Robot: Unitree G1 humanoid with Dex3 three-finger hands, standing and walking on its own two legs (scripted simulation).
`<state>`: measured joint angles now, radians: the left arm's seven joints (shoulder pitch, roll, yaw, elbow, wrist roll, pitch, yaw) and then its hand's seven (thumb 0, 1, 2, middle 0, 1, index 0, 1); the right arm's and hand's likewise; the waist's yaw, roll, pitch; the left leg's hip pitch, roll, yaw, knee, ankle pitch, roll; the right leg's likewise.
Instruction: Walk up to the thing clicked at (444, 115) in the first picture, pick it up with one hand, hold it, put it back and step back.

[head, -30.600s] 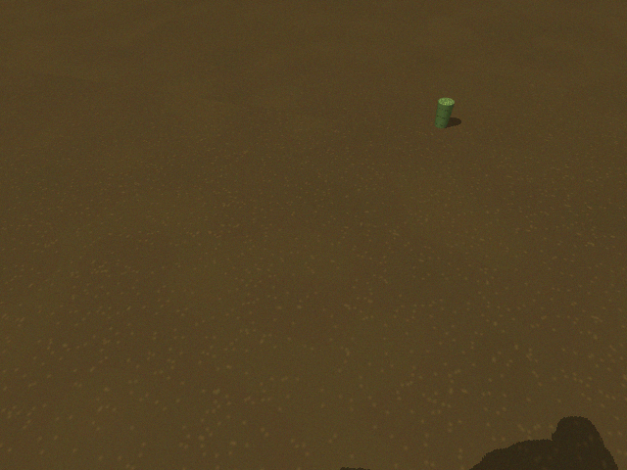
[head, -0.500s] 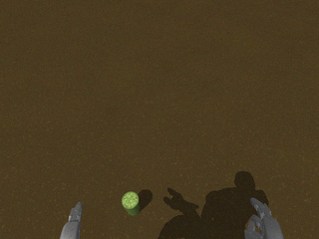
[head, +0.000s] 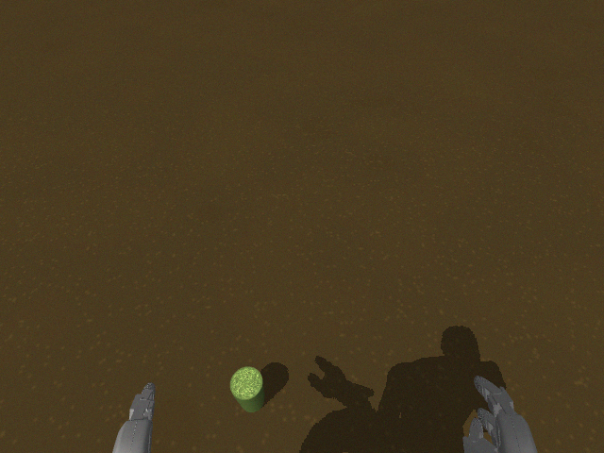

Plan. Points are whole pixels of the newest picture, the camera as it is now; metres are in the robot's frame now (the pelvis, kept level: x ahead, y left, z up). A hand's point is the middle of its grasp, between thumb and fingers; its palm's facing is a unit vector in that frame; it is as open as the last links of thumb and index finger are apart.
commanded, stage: stand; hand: left
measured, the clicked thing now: (249, 391) +0.43 +0.19 -0.65
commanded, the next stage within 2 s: none
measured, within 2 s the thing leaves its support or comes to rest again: neither
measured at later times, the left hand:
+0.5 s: hand out of the picture +0.16 +0.19 -0.09, palm faces -0.01 -0.94 -0.33, open 9.5 cm
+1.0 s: hand out of the picture +0.05 +0.25 -0.11, palm faces +0.00 -0.94 -0.34, open 7.4 cm
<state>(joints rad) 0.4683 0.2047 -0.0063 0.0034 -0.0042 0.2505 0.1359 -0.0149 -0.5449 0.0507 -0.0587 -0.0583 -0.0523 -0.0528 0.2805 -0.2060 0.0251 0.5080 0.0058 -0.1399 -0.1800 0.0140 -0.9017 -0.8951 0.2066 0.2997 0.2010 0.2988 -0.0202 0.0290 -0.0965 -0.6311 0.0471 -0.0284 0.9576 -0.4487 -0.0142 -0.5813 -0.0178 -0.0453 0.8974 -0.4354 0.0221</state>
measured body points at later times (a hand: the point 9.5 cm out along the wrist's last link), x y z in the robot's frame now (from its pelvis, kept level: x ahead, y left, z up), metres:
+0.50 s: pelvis -0.01 -0.01 +0.01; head +0.02 +0.00 +0.46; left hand +0.15 +0.24 -0.06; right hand +0.15 -0.25 -0.09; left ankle +0.02 +0.12 -0.69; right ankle +0.01 -0.14 -0.69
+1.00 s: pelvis -0.01 +0.01 +0.05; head -0.02 +0.01 +0.50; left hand +0.05 +0.30 -0.08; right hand +0.06 -0.27 -0.09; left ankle +0.02 +0.12 -0.69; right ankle +0.01 -0.14 -0.69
